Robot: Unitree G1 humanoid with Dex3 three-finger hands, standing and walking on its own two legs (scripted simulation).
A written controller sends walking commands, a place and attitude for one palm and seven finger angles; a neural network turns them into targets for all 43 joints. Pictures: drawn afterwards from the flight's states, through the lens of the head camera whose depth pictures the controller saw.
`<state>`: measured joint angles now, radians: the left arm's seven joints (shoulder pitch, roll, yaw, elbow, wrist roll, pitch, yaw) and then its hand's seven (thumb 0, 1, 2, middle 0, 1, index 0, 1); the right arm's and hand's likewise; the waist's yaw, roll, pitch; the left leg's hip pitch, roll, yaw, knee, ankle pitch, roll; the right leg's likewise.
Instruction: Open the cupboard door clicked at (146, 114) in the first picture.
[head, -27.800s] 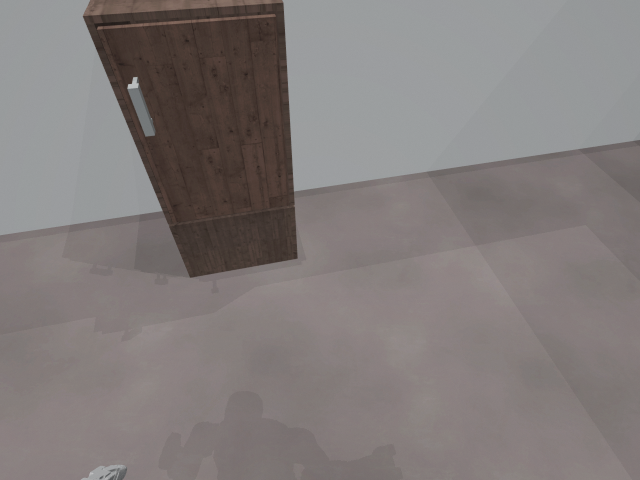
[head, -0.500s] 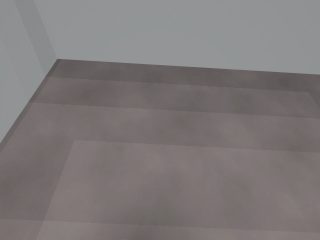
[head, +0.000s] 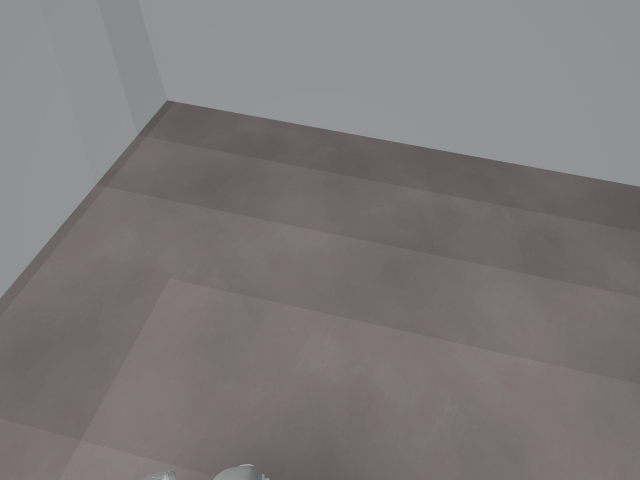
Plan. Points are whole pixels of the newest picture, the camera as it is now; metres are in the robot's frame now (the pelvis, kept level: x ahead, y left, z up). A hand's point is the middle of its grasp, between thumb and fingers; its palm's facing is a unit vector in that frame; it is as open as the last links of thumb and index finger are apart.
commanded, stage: turn to face it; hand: left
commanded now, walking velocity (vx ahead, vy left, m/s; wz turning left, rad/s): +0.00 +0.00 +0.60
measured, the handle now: out of the picture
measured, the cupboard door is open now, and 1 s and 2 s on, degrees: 46 46 46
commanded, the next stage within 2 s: none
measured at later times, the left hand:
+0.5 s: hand out of the picture +0.10 +0.17 -0.15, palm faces +0.27 -0.91 -0.31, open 7.4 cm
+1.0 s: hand out of the picture +0.01 +0.15 -0.17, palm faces +0.60 -0.75 -0.27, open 7.4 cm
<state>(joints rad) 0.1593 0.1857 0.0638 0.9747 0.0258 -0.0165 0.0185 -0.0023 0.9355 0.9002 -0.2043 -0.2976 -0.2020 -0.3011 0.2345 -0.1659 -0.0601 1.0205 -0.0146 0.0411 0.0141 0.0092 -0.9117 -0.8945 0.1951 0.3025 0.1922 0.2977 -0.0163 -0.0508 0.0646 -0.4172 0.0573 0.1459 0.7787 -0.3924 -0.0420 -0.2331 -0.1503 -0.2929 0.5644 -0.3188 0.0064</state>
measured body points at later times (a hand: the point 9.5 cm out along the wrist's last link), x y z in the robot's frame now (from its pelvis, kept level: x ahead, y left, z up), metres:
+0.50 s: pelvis +0.06 -0.06 -0.01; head +0.12 -0.07 +0.44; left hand +0.09 +0.22 -0.13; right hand +0.20 -0.29 -0.17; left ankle +0.02 +0.08 -0.69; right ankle +0.07 -0.16 -0.73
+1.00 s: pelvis +0.08 -0.07 +0.00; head +0.13 -0.03 +0.44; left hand -0.02 +0.19 -0.15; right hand +0.33 -0.21 -0.14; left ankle +0.02 +0.03 -0.73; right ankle +0.13 -0.19 -0.67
